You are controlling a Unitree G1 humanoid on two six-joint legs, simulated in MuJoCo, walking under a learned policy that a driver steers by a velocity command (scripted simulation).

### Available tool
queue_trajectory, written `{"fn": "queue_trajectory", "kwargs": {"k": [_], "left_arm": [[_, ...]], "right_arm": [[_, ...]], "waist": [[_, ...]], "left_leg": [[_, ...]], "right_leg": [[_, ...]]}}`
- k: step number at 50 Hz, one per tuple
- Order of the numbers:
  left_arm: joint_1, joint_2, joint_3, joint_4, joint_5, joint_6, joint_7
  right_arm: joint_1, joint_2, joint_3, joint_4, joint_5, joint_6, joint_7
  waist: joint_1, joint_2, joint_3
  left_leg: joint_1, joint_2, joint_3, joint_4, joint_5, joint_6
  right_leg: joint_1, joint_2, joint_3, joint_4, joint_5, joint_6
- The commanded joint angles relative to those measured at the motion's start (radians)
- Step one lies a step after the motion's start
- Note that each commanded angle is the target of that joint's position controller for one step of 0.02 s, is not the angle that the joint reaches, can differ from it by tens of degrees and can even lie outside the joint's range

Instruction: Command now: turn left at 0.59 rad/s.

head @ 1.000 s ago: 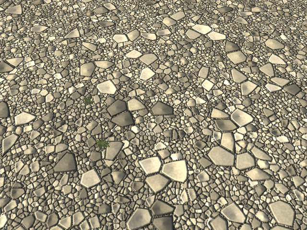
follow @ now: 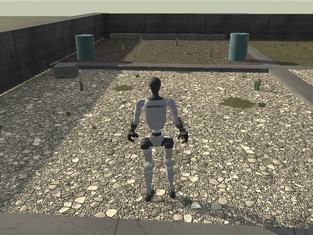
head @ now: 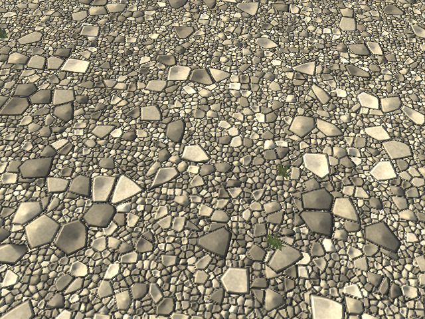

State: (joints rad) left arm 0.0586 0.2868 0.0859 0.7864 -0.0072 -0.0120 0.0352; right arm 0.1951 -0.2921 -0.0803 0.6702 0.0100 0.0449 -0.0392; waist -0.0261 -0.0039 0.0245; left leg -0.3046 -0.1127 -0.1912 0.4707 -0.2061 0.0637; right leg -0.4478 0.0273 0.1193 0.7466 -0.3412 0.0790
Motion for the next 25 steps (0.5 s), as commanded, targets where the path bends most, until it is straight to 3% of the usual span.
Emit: {"fn": "queue_trajectory", "kwargs": {"k": [1,3,4,5,6,7,8,9,10,11,14,17,19,23,25], "left_arm": [[-0.025,0.097,0.019,-0.075,-0.006,-0.029,-0.012],[0.019,0.102,0.022,-0.068,-0.008,-0.036,-0.023],[0.06,0.108,0.027,-0.056,-0.006,-0.038,-0.027],[0.089,0.147,0.04,-0.049,0.003,-0.035,-0.026],[0.072,0.207,0.048,-0.068,0.018,-0.023,-0.017],[0.087,0.222,0.049,-0.065,0.05,-0.018,-0.023],[0.049,0.175,0.037,-0.089,0.037,-0.02,-0.021],[0.009,0.127,0.026,-0.101,0.029,-0.019,-0.019],[-0.012,0.111,0.02,-0.11,0.021,-0.015,-0.016],[-0.016,0.105,0.016,-0.111,0.009,-0.012,-0.013],[0.029,0.122,0.017,-0.103,0.018,0.003,-0.001],[0.071,0.153,0.026,-0.097,0.019,0.012,0.004],[0.058,0.178,0.032,-0.097,0.012,0.014,-0.006],[0.055,0.198,0.033,-0.086,-0.01,0.014,-0.027],[0.038,0.188,0.024,-0.077,-0.026,0.015,-0.029]], "right_arm": [[-0.015,-0.173,-0.048,-0.079,0.004,-0.004,0.0],[-0.045,-0.171,-0.048,-0.093,0.016,0.002,-0.001],[-0.066,-0.166,-0.046,-0.102,0.024,0.006,-0.003],[-0.05,-0.136,-0.037,-0.11,0.022,0.006,-0.005],[0.027,-0.073,-0.022,-0.103,0.003,0.003,-0.001],[0.033,-0.139,-0.043,-0.129,0.01,-0.008,0.003],[0.056,-0.212,-0.065,-0.106,0.0,-0.013,0.006],[0.056,-0.223,-0.075,-0.082,0.006,-0.007,0.006],[0.066,-0.195,-0.073,-0.063,0.008,0.006,0.001],[0.065,-0.175,-0.067,-0.065,0.006,0.016,0.002],[0.005,-0.122,-0.049,-0.103,0.022,0.021,0.01],[-0.048,-0.102,-0.035,-0.137,0.012,0.019,0.015],[-0.049,-0.084,-0.023,-0.145,0.0,0.016,0.02],[-0.032,-0.092,-0.021,-0.14,0.002,0.015,0.029],[0.026,-0.083,-0.022,-0.113,0.001,0.013,0.035]], "waist": [[0.002,0.155,-0.136],[0.032,0.154,-0.141],[0.059,0.146,-0.14],[0.054,0.094,-0.157],[-0.003,-0.152,-0.171],[-0.003,-0.296,-0.138],[-0.007,-0.187,-0.117],[-0.013,-0.136,-0.095],[-0.018,-0.109,-0.085],[-0.009,-0.114,-0.073],[0.025,-0.151,-0.065],[0.062,-0.159,-0.085],[0.06,-0.163,-0.096],[0.055,-0.181,-0.085],[0.014,-0.165,-0.084]], "left_leg": [[0.202,0.265,-0.328,-0.055,0.417,0.164],[0.189,0.235,-0.339,-0.021,0.438,0.135],[0.148,0.202,-0.324,0.002,0.377,0.1],[0.055,0.151,-0.284,0.066,0.208,0.051],[-0.097,0.014,-0.116,0.288,-0.226,-0.009],[-0.264,-0.059,-0.017,0.472,-0.497,-0.057],[-0.293,0.017,-0.013,0.638,-0.44,-0.095],[-0.301,0.034,0.003,0.693,-0.368,-0.113],[-0.31,0.044,0.015,0.728,-0.316,-0.131],[-0.327,0.049,0.027,0.767,-0.272,-0.148],[-0.327,0.073,0.107,0.696,-0.205,-0.172],[-0.304,0.115,0.126,0.558,-0.206,-0.178],[-0.211,0.129,0.152,0.449,-0.221,-0.165],[-0.063,0.112,0.206,0.228,-0.192,-0.128],[0.075,0.091,0.235,-0.017,-0.018,-0.084]], "right_leg": [[-0.007,0.014,-0.001,-0.083,-0.024,-0.011],[0.091,0.02,-0.018,-0.236,0.047,-0.029],[0.187,0.009,-0.032,-0.367,0.175,-0.043],[0.32,-0.085,0.022,-0.403,0.298,-0.076],[0.433,-0.297,0.215,-0.404,0.557,-0.169],[0.396,-0.438,0.406,-0.416,0.69,-0.34],[0.376,-0.446,0.351,-0.41,0.667,-0.368],[0.358,-0.37,0.241,-0.392,0.621,-0.322],[0.359,-0.31,0.163,-0.383,0.559,-0.282],[0.357,-0.296,0.124,-0.38,0.579,-0.28],[0.373,-0.262,0.023,-0.408,0.575,-0.292],[0.431,-0.299,0.013,-0.414,0.565,-0.313],[0.4,-0.306,-0.013,-0.414,0.561,-0.316],[0.356,-0.315,-0.023,-0.39,0.537,-0.309],[0.317,-0.293,-0.043,-0.33,0.495,-0.267]]}}
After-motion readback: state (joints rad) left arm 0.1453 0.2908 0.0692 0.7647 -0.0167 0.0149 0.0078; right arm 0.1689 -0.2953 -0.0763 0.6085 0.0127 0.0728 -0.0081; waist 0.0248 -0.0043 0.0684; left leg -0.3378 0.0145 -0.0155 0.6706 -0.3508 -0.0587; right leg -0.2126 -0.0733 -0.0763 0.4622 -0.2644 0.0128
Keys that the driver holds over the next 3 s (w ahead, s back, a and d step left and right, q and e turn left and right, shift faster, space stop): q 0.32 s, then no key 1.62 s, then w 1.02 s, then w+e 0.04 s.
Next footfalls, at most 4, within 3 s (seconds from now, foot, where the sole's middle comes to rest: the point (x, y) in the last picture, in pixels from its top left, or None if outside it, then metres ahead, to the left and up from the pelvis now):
0.10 right None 0.06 -0.14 -0.78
0.54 left None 0.01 0.13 -0.78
0.86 right None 0.06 -0.11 -0.78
2.64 right None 0.45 0.01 -0.78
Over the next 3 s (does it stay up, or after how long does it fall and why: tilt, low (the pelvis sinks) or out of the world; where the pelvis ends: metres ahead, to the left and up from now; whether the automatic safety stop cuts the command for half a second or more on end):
stays up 0.43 0.09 0.01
